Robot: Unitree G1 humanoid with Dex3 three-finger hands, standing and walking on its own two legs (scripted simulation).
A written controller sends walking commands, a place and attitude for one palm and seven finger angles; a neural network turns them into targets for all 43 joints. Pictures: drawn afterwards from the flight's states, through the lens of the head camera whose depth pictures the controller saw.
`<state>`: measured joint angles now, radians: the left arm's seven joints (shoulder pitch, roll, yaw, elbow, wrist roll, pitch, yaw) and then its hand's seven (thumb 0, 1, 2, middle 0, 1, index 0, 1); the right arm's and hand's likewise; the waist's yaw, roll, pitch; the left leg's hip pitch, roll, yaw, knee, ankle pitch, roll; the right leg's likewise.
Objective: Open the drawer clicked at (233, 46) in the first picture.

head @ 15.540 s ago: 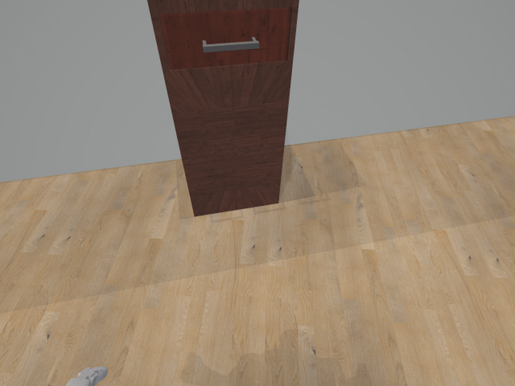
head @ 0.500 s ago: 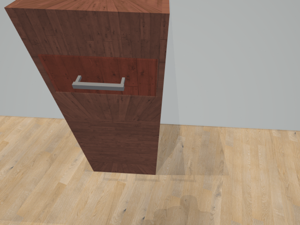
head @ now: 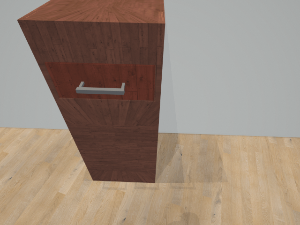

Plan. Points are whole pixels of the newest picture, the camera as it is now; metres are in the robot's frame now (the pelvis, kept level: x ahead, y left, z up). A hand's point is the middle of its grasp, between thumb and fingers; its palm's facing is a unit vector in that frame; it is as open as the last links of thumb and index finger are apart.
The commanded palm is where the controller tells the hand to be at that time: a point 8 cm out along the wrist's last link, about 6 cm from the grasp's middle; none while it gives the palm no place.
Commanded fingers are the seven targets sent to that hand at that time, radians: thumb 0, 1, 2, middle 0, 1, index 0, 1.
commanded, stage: look again from close up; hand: left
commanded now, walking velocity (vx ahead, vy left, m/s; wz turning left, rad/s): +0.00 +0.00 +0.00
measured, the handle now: (101, 87) +0.55 +0.21 +0.07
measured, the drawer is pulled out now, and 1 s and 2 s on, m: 0.00 0.00 0.00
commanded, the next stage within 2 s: shuffle to correct the standing spot in 0.10 s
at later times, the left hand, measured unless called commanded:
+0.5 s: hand out of the picture -0.05 +0.18 -0.17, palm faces +0.04 -0.99 -0.15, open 7.4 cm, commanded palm none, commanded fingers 0.00 0.90 0.90 -0.20 -0.30 -0.20 -0.30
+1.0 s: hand out of the picture +0.05 +0.18 -0.18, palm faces +0.02 -0.99 -0.16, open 7.4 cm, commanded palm none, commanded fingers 0.00 0.90 0.90 -0.20 -0.30 -0.20 -0.30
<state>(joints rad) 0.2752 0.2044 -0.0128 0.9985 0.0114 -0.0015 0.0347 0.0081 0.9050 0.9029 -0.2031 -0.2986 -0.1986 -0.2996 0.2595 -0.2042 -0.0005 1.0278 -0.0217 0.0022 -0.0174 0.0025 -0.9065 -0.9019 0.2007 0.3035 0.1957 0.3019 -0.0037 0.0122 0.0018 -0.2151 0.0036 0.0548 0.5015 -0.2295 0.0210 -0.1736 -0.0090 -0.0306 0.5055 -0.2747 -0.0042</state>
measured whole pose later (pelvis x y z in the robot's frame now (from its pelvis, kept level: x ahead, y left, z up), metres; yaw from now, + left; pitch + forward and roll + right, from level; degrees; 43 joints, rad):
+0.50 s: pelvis +0.00 +0.02 +0.00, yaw +0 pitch -1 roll -1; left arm 0.41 0.13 0.01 1.09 0.03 0.02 0.01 0.01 0.90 0.90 -0.20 -0.30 -0.20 -0.30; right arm 0.34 -0.16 -0.02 1.10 -0.03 0.02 -0.02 0.00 -0.90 -0.90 0.20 0.30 0.20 0.30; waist 0.00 0.01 0.01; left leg -0.25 -0.02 0.07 0.49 -0.24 0.06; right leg -0.23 -0.03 -0.03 0.56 -0.39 -0.01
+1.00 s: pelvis +0.06 +0.03 +0.00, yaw -2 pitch -1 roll +0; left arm 0.31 0.10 0.01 1.05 0.03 0.02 0.06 0.02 0.92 0.90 -0.21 -0.30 -0.20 -0.30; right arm 0.19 -0.15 -0.03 1.05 -0.01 0.00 -0.05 0.01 -0.94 -0.90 0.20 0.30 0.20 0.30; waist 0.02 -0.02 0.09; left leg -0.26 0.02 0.11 0.52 -0.25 0.03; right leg -0.15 -0.04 -0.06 0.54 -0.35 0.02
